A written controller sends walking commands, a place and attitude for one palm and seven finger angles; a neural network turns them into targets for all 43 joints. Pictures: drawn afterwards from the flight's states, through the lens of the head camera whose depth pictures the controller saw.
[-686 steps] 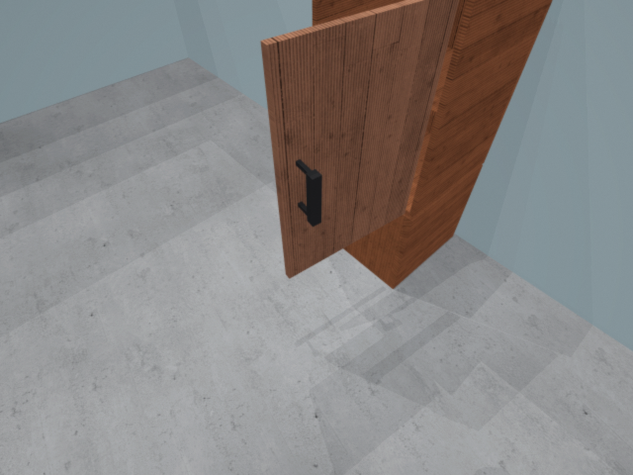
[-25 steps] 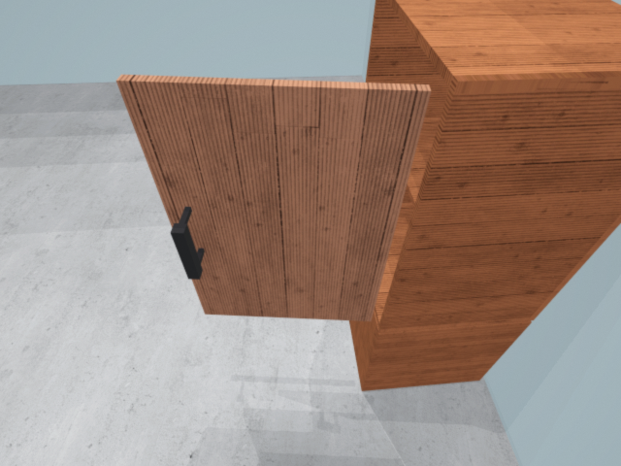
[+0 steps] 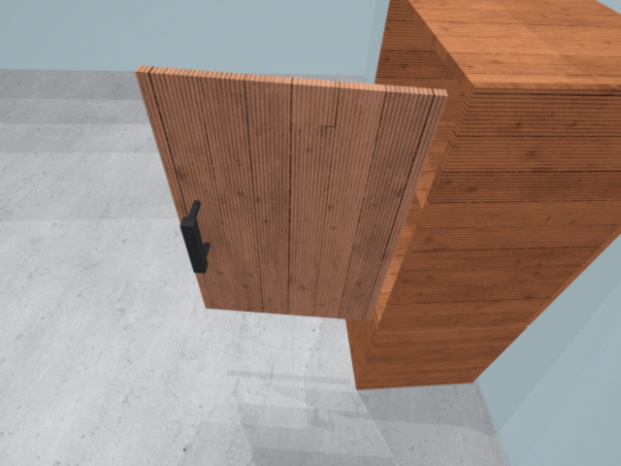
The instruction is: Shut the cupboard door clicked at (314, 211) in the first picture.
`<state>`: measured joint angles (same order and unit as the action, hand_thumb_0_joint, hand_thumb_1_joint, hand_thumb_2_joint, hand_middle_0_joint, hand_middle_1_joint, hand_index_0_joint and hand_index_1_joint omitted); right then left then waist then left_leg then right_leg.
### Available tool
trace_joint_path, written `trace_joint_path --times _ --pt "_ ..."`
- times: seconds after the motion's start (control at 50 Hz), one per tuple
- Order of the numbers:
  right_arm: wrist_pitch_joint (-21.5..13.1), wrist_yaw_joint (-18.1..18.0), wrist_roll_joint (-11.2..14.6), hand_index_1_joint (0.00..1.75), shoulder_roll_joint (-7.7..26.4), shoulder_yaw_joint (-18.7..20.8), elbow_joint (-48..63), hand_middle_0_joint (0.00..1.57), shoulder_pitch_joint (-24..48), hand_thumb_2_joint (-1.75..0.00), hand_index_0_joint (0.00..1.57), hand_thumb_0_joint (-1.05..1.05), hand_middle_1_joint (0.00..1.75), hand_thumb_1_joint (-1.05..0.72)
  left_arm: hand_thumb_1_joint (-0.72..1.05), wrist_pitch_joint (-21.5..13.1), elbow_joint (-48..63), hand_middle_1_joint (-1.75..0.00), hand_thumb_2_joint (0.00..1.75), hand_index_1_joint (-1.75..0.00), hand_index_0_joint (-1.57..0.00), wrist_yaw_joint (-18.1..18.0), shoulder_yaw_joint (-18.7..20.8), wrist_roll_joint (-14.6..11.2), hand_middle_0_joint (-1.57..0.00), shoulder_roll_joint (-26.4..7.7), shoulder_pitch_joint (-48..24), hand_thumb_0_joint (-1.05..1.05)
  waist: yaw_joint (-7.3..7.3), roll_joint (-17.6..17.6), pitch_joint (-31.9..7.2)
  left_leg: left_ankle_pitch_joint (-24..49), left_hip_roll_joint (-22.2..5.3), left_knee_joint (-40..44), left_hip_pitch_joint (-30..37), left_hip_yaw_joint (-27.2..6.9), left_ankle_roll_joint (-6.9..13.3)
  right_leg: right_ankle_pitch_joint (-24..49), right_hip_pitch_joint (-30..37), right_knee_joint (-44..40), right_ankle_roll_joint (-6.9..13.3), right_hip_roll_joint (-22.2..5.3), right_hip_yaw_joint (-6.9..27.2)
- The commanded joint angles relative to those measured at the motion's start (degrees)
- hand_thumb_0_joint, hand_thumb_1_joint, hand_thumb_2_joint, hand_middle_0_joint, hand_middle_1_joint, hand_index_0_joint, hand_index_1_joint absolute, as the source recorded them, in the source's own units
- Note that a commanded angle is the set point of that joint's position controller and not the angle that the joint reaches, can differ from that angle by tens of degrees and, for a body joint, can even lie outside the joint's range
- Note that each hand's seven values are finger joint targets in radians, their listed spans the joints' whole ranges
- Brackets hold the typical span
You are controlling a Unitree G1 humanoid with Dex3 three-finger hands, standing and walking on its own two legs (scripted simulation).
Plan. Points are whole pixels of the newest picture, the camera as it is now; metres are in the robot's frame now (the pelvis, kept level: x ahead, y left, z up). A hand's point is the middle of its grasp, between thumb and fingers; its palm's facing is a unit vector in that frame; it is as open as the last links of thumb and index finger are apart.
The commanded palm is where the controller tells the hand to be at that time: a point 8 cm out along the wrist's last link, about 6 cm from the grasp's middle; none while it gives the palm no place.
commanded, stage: look again from close up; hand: left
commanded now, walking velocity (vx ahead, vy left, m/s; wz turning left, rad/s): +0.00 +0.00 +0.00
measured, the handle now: (198, 237) +0.49 +0.23 -0.04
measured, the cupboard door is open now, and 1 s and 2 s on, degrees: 82 82 82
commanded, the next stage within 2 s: raise the hand and make a fist in 0.32 s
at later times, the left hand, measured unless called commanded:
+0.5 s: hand out of the picture +0.05 +0.20 -0.15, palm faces +0.12 -0.97 -0.20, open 7.3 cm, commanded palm +0.10 +0.22 -0.07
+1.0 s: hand (170, 455) +0.15 +0.18 -0.06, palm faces +0.10 -0.99 -0.03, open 5.4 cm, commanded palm +0.13 +0.23 -0.06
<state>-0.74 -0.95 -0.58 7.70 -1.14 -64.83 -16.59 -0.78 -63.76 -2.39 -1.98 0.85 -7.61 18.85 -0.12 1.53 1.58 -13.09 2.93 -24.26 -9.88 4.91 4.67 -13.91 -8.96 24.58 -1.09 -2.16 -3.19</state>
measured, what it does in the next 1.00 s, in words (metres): steps on the spot: right foot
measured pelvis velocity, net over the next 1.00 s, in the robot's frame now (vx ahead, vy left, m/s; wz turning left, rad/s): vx -0.01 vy -0.01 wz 0.08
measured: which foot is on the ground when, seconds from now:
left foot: down 0.00-1.00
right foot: down 0.00-0.46, up 0.48-0.58, down 0.60-1.00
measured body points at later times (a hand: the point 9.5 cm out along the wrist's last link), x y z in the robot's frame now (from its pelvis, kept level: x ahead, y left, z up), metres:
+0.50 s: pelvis +0.00 +0.02 +0.00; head +0.01 +0.04 +0.45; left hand +0.04 +0.25 -0.13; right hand +0.01 -0.21 -0.14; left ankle +0.00 +0.06 -0.74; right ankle -0.01 -0.13 -0.73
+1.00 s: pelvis -0.01 -0.01 -0.11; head +0.05 +0.01 +0.33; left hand +0.14 +0.24 -0.06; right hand +0.25 -0.20 -0.15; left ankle +0.00 +0.06 -0.74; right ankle +0.03 -0.10 -0.74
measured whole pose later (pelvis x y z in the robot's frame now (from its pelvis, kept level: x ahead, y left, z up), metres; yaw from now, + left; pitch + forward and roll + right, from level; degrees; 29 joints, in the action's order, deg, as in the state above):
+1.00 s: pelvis -0.01 -0.01 -0.11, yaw +5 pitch +17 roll -4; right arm -13.5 -0.7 0.6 14.1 -0.3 -26.1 -8.0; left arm -30.3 5.9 13.3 4.3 -15.2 -13.7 31.8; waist -3.0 -0.7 -9.7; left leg -33.5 2.3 -74.4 -57.3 -0.8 4.0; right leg -30.9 -55.8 69.9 4.0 1.7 -8.6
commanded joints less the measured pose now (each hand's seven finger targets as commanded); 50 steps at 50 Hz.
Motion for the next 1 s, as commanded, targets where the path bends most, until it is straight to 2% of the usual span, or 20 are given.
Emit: trace_joint_path --times 0.0,0.38,0.4,0.42,0.44,0.46,0.48,0.5,0.54,0.6,0.62,0.64,0.66,0.68,0.72,0.78,0.82,0.88,0.94,0.98 --pt "-1.1 -0.5 0.2 0.3 5.9 0.9 1.3 0.2 -2.8 -0.9 0.2 0.0 0.3 -0.9 0.9 -0.5 1.2 -0.3 0.9 -0.3 -0.2 -0.2 1.2 -0.2 -0.2 -4.6 4.6 0.0 -0.17 -1.4 3.9 2.2 -8.3 7.4 -2.9 -8.9 -1.8 3.4 -1.6 -4.1 2.6 -4.6 4.5" --pt "-1.5 -1.1 0.3 0.3 5.9 1.2 0.5 0.2 -3.9 -0.9 0.2 0.0 0.3 -0.9 0.9 0.0 0.9 -0.3 0.9 -0.3 -0.2 -0.4 1.6 -0.1 -0.2 -3.9 4.8 0.0 -0.23 -1.4 3.9 8.4 -9.3 8.8 -0.6 -9.7 -2.0 5.2 -1.1 -3.1 1.6 -4.6 3.6" --pt "-1.6 -0.5 0.8 0.3 9.3 0.9 4.9 0.2 -0.7 -0.9 0.2 0.0 0.3 -0.9 0.9 -0.9 -0.2 -0.3 0.9 -0.3 -0.2 -2.2 1.1 0.9 -0.2 -6.3 4.1 0.0 -0.13 -4.4 5.0 25.2 -10.5 0.7 -3.8 -9.4 -4.2 6.2 -4.0 -1.5 1.6 -4.6 3.4" --pt "-12.1 -4.4 1.4 0.3 20.4 3.9 24.2 0.2 -7.4 -0.9 0.2 0.0 0.3 -0.9 0.9 -14.8 97.8 -0.3 0.9 -0.3 -0.2 -2.9 18.7 -6.4 -0.2 -32.5 -44.1 0.0 12.67 -6.0 -21.3 33.0 -9.1 0.6 19.0 -15.2 -6.4 11.8 -7.5 8.7 0.5 3.5 -2.7" --pt "-18.0 -5.1 3.5 0.3 13.5 -0.5 21.9 0.2 -3.0 -0.9 0.2 0.0 0.3 -0.9 0.9 -11.4 83.5 -0.32 0.9 -0.32 -0.22 -3.6 1.3 -6.3 -0.22 -11.8 -6.8 0.0 3.5 -20.3 -29.0 30.4 -10.4 1.7 25.6 -14.6 -8.9 -5.5 -13.4 15.7 2.4 5.4 -1.9" --pt "-20.0 -3.7 2.1 0.3 11.9 0.3 21.8 0.2 1.3 -0.9 0.2 0.0 0.3 -0.9 0.9 -3.6 76.4 -0.34 0.9 -0.34 -0.24 -4.1 -1.5 -9.0 -0.24 -1.1 8.2 0.0 1.31 -19.9 -19.2 24.7 -9.5 6.0 13.8 -15.3 -12.0 -9.4 -14.8 17.8 2.8 4.0 -0.7" --pt "-21.5 -2.5 3.4 0.3 11.1 0.6 20.1 0.2 0.8 -0.9 0.2 0.0 0.3 -0.9 0.9 -1.2 67.9 -0.36 0.9 -0.36 -0.25 -4.2 -7.7 -9.5 -0.25 4.7 6.9 0.0 2.7 -11.7 -5.2 13.8 -8.3 5.1 2.0 -13.8 -9.9 -8.1 -18.5 17.6 2.3 2.2 -0.3" --pt "-22.4 -1.2 3.3 0.3 13.4 2.4 22.4 0.2 0.4 -0.9 0.2 0.0 0.3 -0.9 0.9 -3.5 68.9 -0.38 0.9 -0.38 -0.27 -3.6 -8.0 -10.4 -0.27 4.9 1.1 0.0 4.7 -7.6 1.7 4.4 -7.0 1.5 -3.8 -13.4 -7.8 -7.2 -19.5 13.1 2.4 1.7 -1.1" --pt "-22.9 0.1 1.6 0.3 14.9 3.6 26.2 0.2 1.7 -0.9 0.2 0.0 0.3 -0.9 0.9 -10.2 58.1 -0.42 0.9 -0.42 -0.31 -1.4 -3.3 -9.5 -0.31 2.3 2.5 0.0 5.48 6.4 3.2 -9.9 -4.1 -7.5 -15.1 -13.4 -6.3 -8.8 -25.2 9.2 2.7 1.7 -2.6" --pt "-22.0 1.9 0.7 0.3 14.6 5.1 32.9 0.2 5.0 -0.9 0.2 0.0 0.3 -0.9 0.9 -24.4 50.6 -0.48 0.9 -0.48 -0.36 7.8 5.0 -13.2 -0.36 -1.1 15.0 0.0 -0.82 13.7 -6.0 -11.3 -1.2 -20.4 -28.6 -9.3 -6.9 -18.1 -30.5 17.5 3.9 0.8 -0.4" --pt "-21.3 2.2 0.8 0.3 14.7 5.6 34.7 0.2 6.6 -0.9 0.2 0.0 0.3 -0.9 0.9 -29.9 50.7 -0.5 0.9 -0.5 -0.38 11.9 5.7 -14.8 -0.38 -1.7 14.7 0.0 -1.28 17.3 -5.4 -15.1 -0.7 -24.0 -34.5 -7.9 -7.3 -24.1 -33.0 19.6 4.0 0.5 1.3" --pt "-20.7 2.6 0.7 0.3 15.2 5.9 37.1 0.2 8.4 -0.9 0.2 0.0 0.3 -0.9 0.9 -35.2 51.9 -0.52 0.9 -0.52 -0.4 16.1 5.2 -15.6 -0.4 -2.0 14.0 0.0 -1.2 17.2 -5.2 -16.8 -0.2 -28.0 -39.5 -6.7 -6.7 -27.5 -34.5 21.7 4.3 0.0 3.9" --pt "-19.5 3.1 1.2 0.3 15.2 6.7 38.8 0.2 8.2 -0.9 0.2 0.0 0.3 -0.9 0.9 -38.1 50.0 -0.54 0.9 -0.54 -0.42 18.7 8.8 -15.3 -0.42 -6.1 14.6 0.0 -2.01 11.6 -5.1 -17.1 -0.3 -30.7 -42.7 -6.4 -6.5 -27.9 -35.1 24.1 5.3 -0.4 6.4" --pt "-18.7 3.3 1.5 0.3 15.2 6.8 41.5 0.2 9.8 -0.9 0.2 0.0 0.3 -0.9 0.9 -39.1 52.6 -0.56 0.9 -0.56 -0.44 19.6 10.9 -15.0 -0.44 -8.5 15.1 0.0 -3.79 8.0 -8.4 -17.8 0.1 -31.8 -45.0 -5.8 -5.5 -27.2 -35.0 27.0 5.1 0.1 7.2" --pt "-16.8 3.2 2.2 0.3 15.2 6.4 46.2 0.2 11.6 -0.9 0.2 0.0 0.3 -0.9 0.9 -36.1 60.1 -0.6 0.9 -0.6 -0.47 19.2 11.1 -15.0 -0.47 -10.0 14.6 0.0 -5.3 -0.5 -13.4 -20.5 0.0 -29.7 -44.2 -6.6 -4.9 -25.5 -35.2 30.5 4.9 1.2 6.2" --pt "-14.7 2.0 2.3 0.3 15.1 6.2 49.0 0.2 10.3 -0.9 0.2 0.0 0.3 -0.9 0.9 -32.0 77.1 -0.66 0.9 -0.66 -0.53 15.9 12.3 -16.0 -0.53 -12.3 8.9 0.0 -4.56 -9.3 -21.1 -19.6 -1.8 -27.3 -37.8 -11.7 -6.0 -17.8 -38.2 35.3 4.9 3.1 3.0" --pt "-14.3 1.0 2.3 0.3 13.9 5.8 48.8 0.2 8.3 -0.9 0.2 0.0 0.3 -0.9 0.9 -32.1 86.1 -0.7 0.9 -0.7 -0.57 13.9 11.0 -16.5 -0.57 -11.4 7.6 0.0 -1.88 -10.0 -22.8 -13.3 -2.2 -30.3 -35.1 -11.4 -4.7 -12.3 -37.9 34.3 4.5 3.5 3.2" --pt "-14.9 -0.3 1.6 0.3 14.0 4.8 46.1 0.2 6.1 -0.9 0.2 0.0 0.3 -0.9 0.9 -34.6 89.5 -0.76 0.9 -0.76 -0.62 14.2 6.4 -16.1 -0.62 -9.5 1.1 0.0 2.95 -6.7 -21.0 -8.4 -3.0 -35.8 -36.1 -12.1 -3.7 -9.2 -42.2 35.0 4.0 4.3 3.2" --pt "-15.7 -0.9 1.6 0.3 14.4 4.4 44.0 0.2 5.4 -0.9 0.2 0.0 0.3 -0.9 0.9 -34.2 83.7 -0.82 0.9 -0.82 -0.68 18.0 4.2 -16.1 -0.68 -8.4 2.5 0.0 4.51 -5.3 -20.6 -7.1 -3.1 -39.7 -38.9 -11.4 -3.2 -8.2 -43.2 35.0 3.6 4.2 3.2" --pt "-15.7 -1.4 2.2 0.3 14.4 4.3 43.9 0.2 5.3 -0.9 0.2 0.0 0.3 -0.9 0.9 -30.9 79.6 -0.86 0.9 -0.86 -0.71 20.9 5.3 -16.3 -0.71 -9.3 5.4 0.0 3.52 -4.5 -21.4 -6.0 -3.0 -40.1 -39.8 -10.9 -3.1 -6.7 -41.3 34.7 3.5 4.0 3.4"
